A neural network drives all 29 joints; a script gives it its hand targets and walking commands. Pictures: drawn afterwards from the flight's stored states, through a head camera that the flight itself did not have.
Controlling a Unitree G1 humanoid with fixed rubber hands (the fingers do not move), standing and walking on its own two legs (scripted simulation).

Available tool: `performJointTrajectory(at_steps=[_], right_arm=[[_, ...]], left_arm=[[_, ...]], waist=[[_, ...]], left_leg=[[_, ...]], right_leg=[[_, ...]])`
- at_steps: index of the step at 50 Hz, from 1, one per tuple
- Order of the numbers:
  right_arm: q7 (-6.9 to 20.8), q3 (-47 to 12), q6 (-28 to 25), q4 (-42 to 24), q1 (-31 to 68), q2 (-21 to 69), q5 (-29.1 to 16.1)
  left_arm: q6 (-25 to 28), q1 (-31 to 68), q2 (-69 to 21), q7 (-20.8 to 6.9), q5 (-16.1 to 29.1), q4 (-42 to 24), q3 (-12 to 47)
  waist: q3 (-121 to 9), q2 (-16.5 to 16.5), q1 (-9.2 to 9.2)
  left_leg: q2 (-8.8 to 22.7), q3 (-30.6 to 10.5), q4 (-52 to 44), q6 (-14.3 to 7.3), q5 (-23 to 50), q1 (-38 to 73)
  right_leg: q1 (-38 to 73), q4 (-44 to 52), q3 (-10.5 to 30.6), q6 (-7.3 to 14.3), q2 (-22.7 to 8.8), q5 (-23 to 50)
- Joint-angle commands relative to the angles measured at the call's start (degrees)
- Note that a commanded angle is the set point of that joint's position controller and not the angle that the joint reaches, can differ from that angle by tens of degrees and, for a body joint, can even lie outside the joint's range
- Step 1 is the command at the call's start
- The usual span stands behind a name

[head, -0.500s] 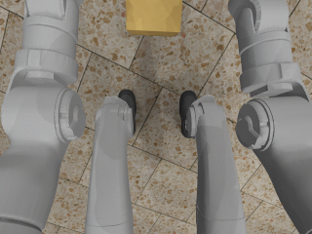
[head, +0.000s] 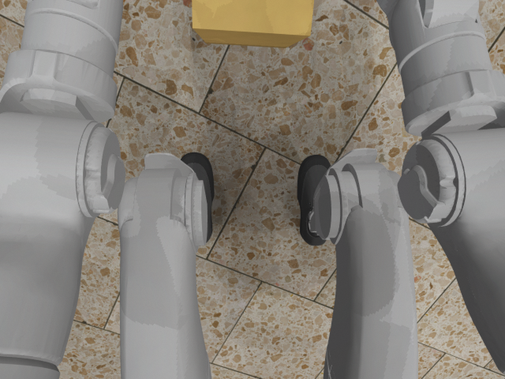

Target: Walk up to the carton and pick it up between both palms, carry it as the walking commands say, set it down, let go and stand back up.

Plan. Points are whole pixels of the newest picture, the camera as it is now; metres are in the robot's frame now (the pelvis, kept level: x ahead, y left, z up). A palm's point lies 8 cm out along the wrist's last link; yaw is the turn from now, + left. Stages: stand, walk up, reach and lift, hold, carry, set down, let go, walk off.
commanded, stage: reach and lift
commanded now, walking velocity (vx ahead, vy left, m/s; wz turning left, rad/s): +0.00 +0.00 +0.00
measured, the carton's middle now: out of the picture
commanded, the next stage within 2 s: none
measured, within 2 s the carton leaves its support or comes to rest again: leaves its support in 1.82 s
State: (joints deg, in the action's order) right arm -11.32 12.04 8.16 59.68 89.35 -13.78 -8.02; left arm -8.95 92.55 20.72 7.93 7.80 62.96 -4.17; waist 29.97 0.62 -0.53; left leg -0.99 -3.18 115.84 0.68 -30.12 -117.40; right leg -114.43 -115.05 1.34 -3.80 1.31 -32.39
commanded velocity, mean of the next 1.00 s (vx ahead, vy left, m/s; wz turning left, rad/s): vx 0.00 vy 0.00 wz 0.00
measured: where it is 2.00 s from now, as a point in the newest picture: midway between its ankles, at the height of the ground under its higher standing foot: (257, 214)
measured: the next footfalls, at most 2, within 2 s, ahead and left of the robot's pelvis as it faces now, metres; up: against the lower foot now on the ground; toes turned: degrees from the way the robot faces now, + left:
none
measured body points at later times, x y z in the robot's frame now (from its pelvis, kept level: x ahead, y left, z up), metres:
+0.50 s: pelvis +0.01 +0.00 -0.07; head +0.40 +0.01 +0.15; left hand +0.58 +0.16 -0.28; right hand +0.57 -0.14 -0.27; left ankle +0.13 +0.12 -0.39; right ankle +0.12 -0.14 -0.39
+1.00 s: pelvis +0.01 +0.00 -0.07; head +0.40 +0.01 +0.15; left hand +0.58 +0.14 -0.27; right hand +0.58 -0.11 -0.26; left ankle +0.13 +0.12 -0.39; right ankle +0.12 -0.14 -0.39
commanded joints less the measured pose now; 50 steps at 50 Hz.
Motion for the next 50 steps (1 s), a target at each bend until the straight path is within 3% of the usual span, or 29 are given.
performJointTrajectory(at_steps=[1,2,3,4,6,8,9,14,18,20,25,26,27,30,38,39,45,50], right_arm=[[0.3,-0.4,-3.4,-9.2,17.9,-6.8,-0.3],[0.4,-0.7,-3.8,-5.7,17.3,-6.8,-0.4],[0.4,-0.8,-4.1,-8.5,17.1,-6.8,-0.6],[0.6,-1.1,-4.3,-5.2,16.8,-6.8,-0.9],[0.7,-1.5,-4.9,-7.2,17.8,-7.4,-1.2],[0.7,-2.1,-5.4,-6.5,17.4,-7.5,-1.4],[0.9,-2.4,-5.5,-3.6,17.4,-7.5,-1.7],[1.5,-3.6,-6.6,-2.7,18.2,-7.7,-2.8],[2.3,-4.9,-7.0,-0.9,18.3,-6.7,-3.0],[2.4,-5.3,-7.4,-1.2,17.8,-6.9,-2.7],[3.4,-5.9,-7.5,0.1,15.4,-5.4,-3.7],[3.4,-5.7,-7.5,0.0,15.0,-5.4,-3.6],[3.3,-5.8,-7.7,-0.7,15.2,-5.4,-3.8],[3.1,-6.0,-7.6,-0.6,14.3,-4.9,-3.4],[3.3,-5.5,-7.3,-0.8,14.5,-2.7,-2.3],[3.4,-5.3,-7.3,-0.4,14.9,-2.4,-1.9],[3.7,-3.8,-7.0,0.0,16.5,0.3,0.5],[5.2,-1.9,-6.5,0.1,17.7,7.8,4.3]], left_arm=[[3.1,22.0,5.6,0.0,0.5,-8.8,0.3],[3.5,21.8,5.6,-0.1,0.6,-5.1,0.6],[3.8,21.4,5.4,-0.1,0.9,-8.3,0.8],[4.1,21.5,5.8,-0.2,1.0,-4.9,1.2],[4.6,22.4,6.1,-0.2,1.6,-6.6,1.6],[5.1,22.3,6.2,-0.3,2.2,-6.5,2.1],[5.2,21.9,5.7,-0.4,2.6,-3.2,2.7],[6.4,22.7,6.1,-0.9,3.4,-2.8,3.8],[7.3,22.6,7.7,-1.6,3.2,-2.0,2.9],[7.8,21.7,7.9,-1.9,3.2,-1.8,2.4],[8.4,19.0,7.8,-2.3,2.0,-1.6,1.5],[8.3,18.4,7.4,-2.4,2.1,-1.5,1.8],[8.4,18.3,7.2,-2.4,2.0,-2.2,1.8],[8.1,17.0,6.0,-2.9,2.6,-1.1,1.8],[8.1,17.4,4.1,-3.2,2.0,-2.1,1.8],[8.0,17.3,3.5,-3.4,2.1,-1.2,1.9],[7.8,18.1,0.4,-3.7,-1.1,-1.0,-0.1],[7.3,18.5,-8.2,-5.2,-5.1,-0.3,-1.9]], waist=[[-96.9,-4.8,-1.91],[-92.8,-4.5,-1.92],[-95.6,-4.8,-1.78],[-91.8,-5.0,-2.10],[-93.6,-4.6,-2.27],[-91.8,-4.6,-2.20],[-88.4,-4.7,-2.10],[-85.0,-5.0,-2.08],[-79.6,-3.2,0.18],[-76.8,-1.6,-0.38],[-75.6,-3.2,1.36],[-76.5,-3.4,0.62],[-77.3,-3.8,1.17],[-75.8,-2.9,0.30],[-75.0,-2.7,0.46],[-74.2,-2.5,-0.22],[-71.4,-2.3,0.69],[-68.6,-2.3,0.76]], left_leg=[[-2.7,4.2,-6.4,0.9,21.3,45.9],[-2.4,3.9,-5.4,1.0,20.6,43.2],[-2.6,3.9,-4.9,1.0,22.7,44.8],[-2.2,3.6,-4.2,1.1,21.8,43.1],[-2.2,3.4,-2.8,1.0,22.9,43.1],[-2.1,3.4,-1.7,1.1,22.8,41.7],[-1.8,3.3,-1.1,1.4,21.8,39.4],[-1.3,2.9,1.6,1.4,21.7,36.6],[-1.1,2.4,2.6,1.0,20.6,30.9],[-0.9,2.1,3.7,0.7,20.9,28.8],[-0.8,2.6,4.6,0.9,23.6,29.0],[-0.7,2.6,4.7,1.0,24.3,29.5],[-0.9,2.9,4.9,1.2,24.6,29.4],[-1.0,3.0,4.8,1.1,23.6,27.8],[-1.4,3.5,4.3,1.0,21.7,26.7],[-1.4,3.5,4.1,1.1,21.1,26.5],[-2.0,3.9,3.7,1.3,19.0,25.1],[-3.1,4.5,3.6,1.4,18.4,24.9]], right_leg=[[28.8,6.0,-6.5,1.5,3.8,18.9],[26.1,5.1,-6.4,1.5,3.6,18.1],[27.8,4.6,-6.3,1.4,3.8,20.2],[24.9,3.9,-6.4,1.6,3.6,18.9],[26.0,2.7,-6.2,1.4,3.6,20.2],[25.1,1.6,-6.0,1.3,3.6,20.2],[23.1,1.2,-5.8,1.4,3.3,19.2],[20.5,-1.5,-5.4,1.4,3.0,19.1],[19.4,-3.4,-4.8,1.0,2.6,18.8],[17.4,-4.1,-4.5,0.7,2.8,19.3],[15.8,-4.7,-4.6,0.9,3.1,21.3],[16.3,-4.8,-4.9,0.7,3.4,21.8],[16.6,-4.8,-4.7,0.9,3.4,22.4],[17.4,-4.6,-4.6,0.8,3.5,22.5],[17.9,-4.1,-4.3,0.9,3.8,21.5],[17.9,-4.1,-4.5,0.9,3.9,21.1],[17.9,-3.7,-4.4,0.6,4.6,19.6],[16.5,-3.7,-4.7,0.3,5.7,18.6]])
